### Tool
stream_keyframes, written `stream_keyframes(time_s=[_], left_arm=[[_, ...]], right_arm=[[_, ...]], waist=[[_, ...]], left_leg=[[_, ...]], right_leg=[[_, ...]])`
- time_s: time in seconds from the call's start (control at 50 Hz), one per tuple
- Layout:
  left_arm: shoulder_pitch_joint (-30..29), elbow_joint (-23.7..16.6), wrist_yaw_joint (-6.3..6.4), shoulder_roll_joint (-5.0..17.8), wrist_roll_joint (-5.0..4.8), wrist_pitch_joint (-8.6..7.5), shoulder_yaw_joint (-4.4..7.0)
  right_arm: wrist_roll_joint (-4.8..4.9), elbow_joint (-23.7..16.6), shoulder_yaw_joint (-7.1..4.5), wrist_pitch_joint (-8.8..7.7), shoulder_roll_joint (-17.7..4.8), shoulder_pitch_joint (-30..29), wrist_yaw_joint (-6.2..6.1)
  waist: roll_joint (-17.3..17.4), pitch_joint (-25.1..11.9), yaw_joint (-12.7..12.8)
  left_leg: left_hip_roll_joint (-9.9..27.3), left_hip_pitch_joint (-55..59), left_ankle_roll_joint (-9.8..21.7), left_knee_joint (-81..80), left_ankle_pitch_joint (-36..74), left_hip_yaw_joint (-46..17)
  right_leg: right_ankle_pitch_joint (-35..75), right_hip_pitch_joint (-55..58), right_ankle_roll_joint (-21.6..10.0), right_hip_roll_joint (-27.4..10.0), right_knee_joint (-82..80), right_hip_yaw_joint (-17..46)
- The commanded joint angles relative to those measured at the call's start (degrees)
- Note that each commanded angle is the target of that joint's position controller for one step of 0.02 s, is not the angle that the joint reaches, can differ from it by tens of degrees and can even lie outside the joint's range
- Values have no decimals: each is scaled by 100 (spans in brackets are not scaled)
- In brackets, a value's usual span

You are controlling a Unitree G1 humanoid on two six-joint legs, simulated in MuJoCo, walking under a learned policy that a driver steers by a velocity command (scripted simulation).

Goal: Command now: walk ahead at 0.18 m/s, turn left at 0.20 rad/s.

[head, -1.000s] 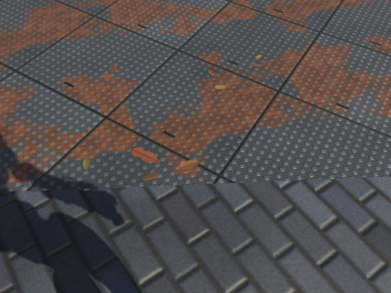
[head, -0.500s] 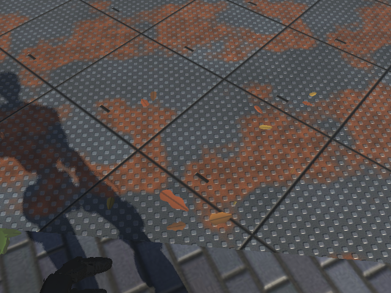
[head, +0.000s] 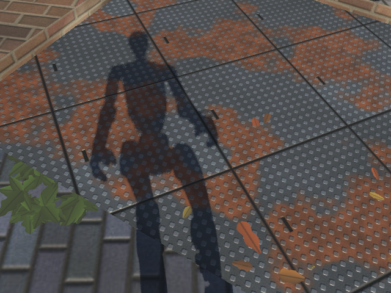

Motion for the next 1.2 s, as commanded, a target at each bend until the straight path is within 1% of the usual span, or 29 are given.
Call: stream_keyframes(time_s=[0.02,0.04,0.08,0.16,0.26,0.36,0.48,0.52,0.54,0.56,0.58,0.6,0.62,0.64,0.66,0.68,0.7,0.72,0.78,0.84,0.86,0.96,1.0,1.04,1.1,1.14,1.16,1.18,1.2], left_arm=[[172,-450,-48,413,41,128,48],[-2,-421,-84,416,34,101,42],[269,-195,-180,575,149,135,109],[318,-85,-298,457,46,137,157],[-2,-186,-338,394,105,135,202],[-364,-374,-425,310,111,122,173],[-902,-741,-548,346,93,69,147],[-786,-792,-549,398,86,29,160],[-511,-738,-530,385,113,-2,167],[5,-559,-481,456,155,-45,219],[975,-232,-385,782,179,-114,363],[1427,-307,-280,1570,124,-157,520],[1295,-410,-235,1725,-38,-148,531],[1093,-429,-206,1406,-41,-120,452],[828,-455,-198,1165,-41,-132,387],[559,-517,-198,998,-47,-152,334],[348,-575,-195,820,-102,-181,270],[391,-584,-200,841,-127,-240,257],[617,-480,-179,910,-162,-315,273],[942,-363,-143,993,-152,-280,300],[1038,-357,-135,1031,-78,-300,312],[1828,-21,-21,1103,-51,-370,350],[1446,-32,18,1080,-51,-419,350],[1255,-47,39,1010,-54,-448,318],[1100,-34,78,948,-25,-472,293],[1206,93,173,958,147,-449,278],[1284,185,178,1012,154,-414,282],[1333,232,143,1074,95,-372,286],[1346,307,116,966,-19,-350,260]], right_arm=[[137,18,-208,21,-793,1307,-205],[67,70,-123,33,-571,1022,-228],[23,105,-97,-37,-536,688,-255],[-7,254,-157,-271,-702,884,-196],[26,402,-202,-378,-757,1149,-230],[16,533,-263,-425,-877,1352,-241],[-28,652,-347,-445,-1070,1437,-223],[-29,675,-377,-417,-1159,1362,-199],[-3,672,-389,-385,-1203,1230,-195],[-1,671,-367,-357,-1149,1180,-193],[-86,628,-259,-332,-860,1214,-173],[-118,211,-97,-341,-299,1009,-107],[-179,52,-170,-373,-689,697,-84],[-74,50,-204,-418,-904,478,-40],[16,145,-210,-461,-930,566,-22],[-7,241,-208,-451,-913,631,-36],[-85,317,-193,-372,-872,770,-36],[-119,319,-182,-290,-832,864,-35],[-113,227,-157,-127,-738,488,-26],[-124,105,-103,-92,-638,118,45],[-106,168,-126,-113,-730,113,64],[-105,-235,-216,-249,-1019,-1119,85],[-104,-389,-148,-308,-862,-1361,124],[-92,-400,-91,-350,-705,-1413,165],[-8,-288,-76,-371,-668,-1142,100],[34,-124,-126,-441,-782,-774,-7],[52,62,-176,-457,-870,-269,-102],[6,381,-239,-512,-976,642,-176],[-116,692,-322,-562,-1179,1648,-198]], waist=[[813,-1333,-593],[654,-788,-446],[828,-469,-222],[466,-378,-167],[534,-227,-249],[581,-138,-378],[693,4,-548],[722,-35,-484],[626,-82,-298],[379,-251,-69],[-526,-754,304],[-2088,-871,421],[-1601,-826,433],[-854,-505,346],[-383,-337,115],[-147,-335,-65],[-134,-391,-207],[-378,-520,-252],[-163,-442,-236],[-241,-407,-106],[-263,-527,-54],[-213,1,340],[-228,224,283],[-165,113,330],[-185,188,325],[-143,151,289],[-41,-129,117],[213,-488,-252],[490,-842,-701]], left_leg=[[2211,2193,1400,-1875,567,-2532],[1840,1670,1015,-2323,-856,-2174],[1406,1159,603,-2769,-1213,-1655],[1560,1420,560,-3050,-1434,-1392],[1863,1866,612,-3281,-1942,-1205],[2014,1921,615,-3237,-1895,-707],[2012,1850,367,-2802,-1502,-7],[2054,1828,280,-2446,-1302,153],[2000,1633,188,-2043,-1119,356],[1798,1276,57,-1208,-557,668],[1332,762,-165,618,29,1134],[512,-1314,-528,2668,-1956,1181],[154,-2394,-516,3390,-2274,7],[573,-2541,-444,3436,-1675,-346],[763,-2108,-454,3031,-1076,-389],[850,-1730,-491,2676,-828,-389],[878,-1467,-560,2443,-603,-388],[812,-1229,-644,2379,-534,-343],[664,-1366,-800,2008,-240,-252],[603,-1503,-821,1557,329,-233],[629,-1556,-729,1798,717,-250],[703,-3177,-665,1141,961,-677],[578,-2314,-679,158,1910,-621],[507,-1282,-603,-358,2686,-573],[519,-100,-534,-1009,2938,-680],[741,71,-516,-1615,3108,-811],[681,435,-514,-1777,3057,-618],[583,1335,-485,-1970,3054,-391],[720,2689,-475,-1755,3009,-347]], right_leg=[[-297,-1630,-24,89,1812,859],[214,-1606,-64,-68,1297,948],[965,-1171,-80,3,1037,853],[1375,-1442,-133,131,767,1151],[1729,-2149,-37,81,351,1231],[1873,-2138,-21,-14,-297,995],[1595,-1411,-298,62,-1301,594],[1377,-987,-458,147,-1561,414],[1459,-505,-557,265,-1874,292],[1379,286,-653,531,-2115,213],[778,1392,-824,319,-2619,954],[-392,2488,-1446,-1323,-3622,3919],[-318,2615,-1914,-1627,-4290,5357],[619,2495,-1820,-1510,-3974,4449],[1867,2013,-1630,-1206,-3774,3688],[2676,1761,-1443,-893,-3749,3171],[3119,1647,-1277,-629,-3821,2793],[3759,1538,-1354,-614,-3786,2701],[4334,1502,-1443,-394,-3838,2467],[4726,1586,-1454,-298,-3768,2384],[4746,1727,-1524,-404,-3700,2475],[4138,2940,-1647,-591,-3483,3235],[3577,2102,-1402,-237,-3510,3042],[3139,1449,-1206,-79,-3245,2958],[2759,1022,-970,125,-2841,3042],[2975,1676,-874,278,-2011,3088],[3514,2017,-888,387,-1250,3035],[3987,1932,-840,525,15,2823],[3386,1098,-760,745,1635,2531]])
Keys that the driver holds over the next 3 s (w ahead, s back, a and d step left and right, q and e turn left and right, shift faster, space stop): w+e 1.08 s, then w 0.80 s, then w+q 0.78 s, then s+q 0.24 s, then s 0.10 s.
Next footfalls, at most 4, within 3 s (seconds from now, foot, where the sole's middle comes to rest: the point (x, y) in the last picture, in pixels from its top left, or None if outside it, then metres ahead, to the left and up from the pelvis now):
0.58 right None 0.21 -0.20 -0.76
1.20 left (257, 241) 0.68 -0.21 -0.87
1.70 right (327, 217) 0.80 -0.50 -0.87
2.22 left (316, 150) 1.14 -0.51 -0.87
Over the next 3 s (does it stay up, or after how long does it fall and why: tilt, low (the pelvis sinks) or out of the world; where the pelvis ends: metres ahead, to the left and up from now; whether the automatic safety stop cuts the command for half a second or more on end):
stays up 1.27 -0.65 -0.09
